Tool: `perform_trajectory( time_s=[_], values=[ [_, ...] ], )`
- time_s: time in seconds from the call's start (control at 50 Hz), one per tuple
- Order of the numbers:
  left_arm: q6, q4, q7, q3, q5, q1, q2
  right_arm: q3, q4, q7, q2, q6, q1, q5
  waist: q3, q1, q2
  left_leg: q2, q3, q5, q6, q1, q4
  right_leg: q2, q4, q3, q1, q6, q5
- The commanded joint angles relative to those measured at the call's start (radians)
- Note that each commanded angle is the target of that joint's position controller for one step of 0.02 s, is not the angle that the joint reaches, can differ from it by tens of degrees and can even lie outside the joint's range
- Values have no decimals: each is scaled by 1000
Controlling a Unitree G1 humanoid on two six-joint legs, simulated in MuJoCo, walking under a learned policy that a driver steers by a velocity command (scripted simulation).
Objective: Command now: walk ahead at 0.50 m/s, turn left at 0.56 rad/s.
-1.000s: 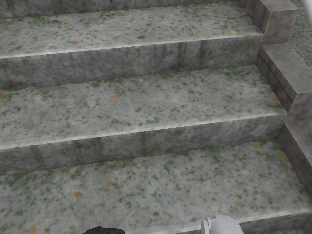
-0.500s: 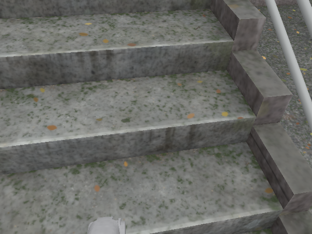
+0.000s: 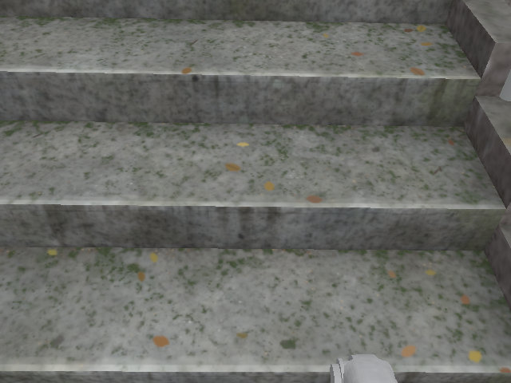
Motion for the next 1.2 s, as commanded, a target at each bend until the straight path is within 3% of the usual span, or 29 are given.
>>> perform_trajectory(
  time_s=[0.02,0.06,0.1,0.14,0.18,0.2,0.22,0.24,0.26,0.3,0.34,0.38,0.4,0.42,0.44,0.48,0.52,0.6,0.62,0.66,0.74,0.76,0.78,0.8,0.84,0.88,0.92,1.06,1.2],
  values=[
    [-11,-191,36,-15,-11,-309,32,-2,11,22,-106,-6,104,-19,131,-32,67,254,-360,287,170,105,-261,-36,-279,-54,-127,61,31],
    [30,-237,18,-26,25,-437,-12,3,-61,51,-121,-7,-12,33,177,-21,97,310,-361,325,227,-158,-474,-47,-533,-149,218,94,-58],
    [56,-230,-7,-25,13,-329,-49,3,-99,58,-144,-31,-63,62,144,56,150,319,-224,824,210,-261,-429,16,-591,-223,603,112,-26],
    [52,-255,-16,13,-24,-316,54,-42,-92,55,-266,-45,8,94,86,64,209,344,-217,1486,207,23,-342,133,-853,-271,674,116,-171],
    [21,-202,-13,55,-26,-34,129,-84,-87,70,-276,-45,-3,49,-96,146,149,296,-171,1712,107,124,11,97,-1015,-101,987,20,-75],
    [11,-125,-18,53,-40,172,122,-54,-45,80,-112,-43,193,5,-368,106,-104,189,-190,1292,67,-189,272,-89,-1186,333,1451,-185,-85],
    [20,-27,0,71,14,414,162,-57,-65,89,-70,-9,56,34,-301,230,-274,0,-201,292,14,-516,654,-257,-1515,747,1576,-270,-403],
    [4,-7,19,73,30,424,171,-85,-75,96,-144,8,-105,84,-64,258,-226,42,-234,360,24,-694,1037,-244,-1618,824,1326,-155,-786],
    [-13,17,36,85,4,318,178,-101,-98,78,-154,-3,-175,111,110,186,-161,88,-168,386,41,-751,1157,-263,-1611,708,1118,-148,-747],
    [-5,78,41,45,-7,224,-28,-77,-164,31,-97,-6,-289,82,68,106,42,114,-148,393,130,-736,1289,-272,-1603,469,999,-139,-448],
    [-2,112,32,14,-4,149,-127,-41,-197,12,-21,18,-295,77,53,34,41,126,-154,373,184,-808,1344,-224,-1659,343,959,-120,-242],
    [-18,155,26,23,29,164,-114,-8,-236,11,8,35,-321,75,59,-9,38,152,-112,362,191,-908,1288,-148,-1681,162,970,-75,-147],
    [-72,223,57,65,-47,283,-30,-9,-329,-25,26,39,-333,58,149,-57,38,179,15,264,53,-778,1197,-134,-1694,99,876,-11,-326],
    [-91,224,72,61,-57,258,-18,-8,-341,-35,-11,42,-361,73,193,-69,64,196,53,289,7,-751,1077,-78,-1705,26,801,1,-304],
    [-69,129,30,53,57,154,-2,-3,-296,23,-84,55,-399,89,56,14,-70,199,87,332,73,-790,1170,-32,-1765,-27,860,-36,-189],
    [-42,193,20,37,72,301,-35,14,-332,39,-68,59,-467,63,94,52,-59,219,24,251,126,-1073,1454,-115,-1736,140,1022,-84,-205],
    [-44,220,16,35,35,442,-36,16,-368,8,-110,31,-542,48,78,105,-11,245,-22,186,122,-1307,1421,-177,-1698,249,1304,-123,-181],
    [-49,308,-2,10,102,624,-80,43,-505,-25,-90,23,-838,67,160,176,-7,304,69,236,116,-1339,1107,-166,-1790,241,1312,-111,-191],
    [-51,300,-12,9,93,625,-80,41,-535,-18,-84,29,-911,68,162,189,-42,311,103,287,108,-1172,994,-144,-1826,198,1166,-109,-161],
    [-51,217,-55,10,7,521,-36,57,-580,20,-34,75,-1011,68,132,146,-139,248,214,59,20,-552,847,-165,-1993,100,742,-101,-83],
    [-95,166,-57,94,-32,446,193,-10,-499,9,-159,61,-687,84,-51,-19,-201,103,207,54,48,-273,522,-190,-1685,9,1249,9,1097],
    [-107,140,-52,94,-11,443,105,-21,-456,-10,-189,45,-495,71,-240,-50,-57,219,-19,421,133,132,477,-126,-1371,12,1003,75,929],
    [-112,96,-60,58,9,481,-26,-33,-427,-20,-257,48,-264,68,-439,-117,254,436,-541,206,227,458,95,38,-1080,88,673,66,204],
    [-85,108,-73,80,-26,378,-35,-66,-348,-37,-326,44,-99,54,-315,-165,291,530,-868,-209,207,337,-151,74,-657,216,489,58,-3],
    [-72,147,-46,98,-24,342,-54,-75,-254,-39,-301,6,-210,87,16,-60,221,488,-580,-428,133,-79,-132,26,-278,184,394,37,124],
    [-72,146,-34,94,-9,303,-62,-42,-230,-24,-116,10,-348,83,5,38,18,499,-355,-92,136,-159,-93,11,-118,144,390,-7,141],
    [-40,120,-29,84,-29,251,-98,-15,-225,-30,3,22,-425,69,33,98,16,497,-250,136,61,-204,-178,-1,-118,184,371,-59,152],
    [-22,77,-86,77,-32,73,26,-9,-105,-18,-47,7,-264,15,81,62,49,408,159,295,114,-15,-333,52,162,98,92,-134,72],
    [16,-94,-36,16,-52,-228,-3,28,15,-25,-47,-5,19,-54,120,-13,48,450,250,440,101,388,-433,-18,7,33,-245,-166,-4]
  ],
)
Keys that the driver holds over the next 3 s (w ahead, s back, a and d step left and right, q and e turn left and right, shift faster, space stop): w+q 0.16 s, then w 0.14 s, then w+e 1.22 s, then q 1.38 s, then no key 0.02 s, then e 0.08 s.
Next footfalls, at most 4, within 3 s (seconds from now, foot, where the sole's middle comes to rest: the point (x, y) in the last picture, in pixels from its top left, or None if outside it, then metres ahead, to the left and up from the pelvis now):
0.16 right None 0.31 -0.13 -0.61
0.74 left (162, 323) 0.60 0.20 -0.46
1.38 right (301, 176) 0.90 -0.12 -0.31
1.88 left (267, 57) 1.21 -0.05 -0.16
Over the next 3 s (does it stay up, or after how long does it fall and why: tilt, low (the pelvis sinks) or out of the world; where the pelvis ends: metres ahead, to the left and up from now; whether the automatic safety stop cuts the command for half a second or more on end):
stays up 1.18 -0.13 0.60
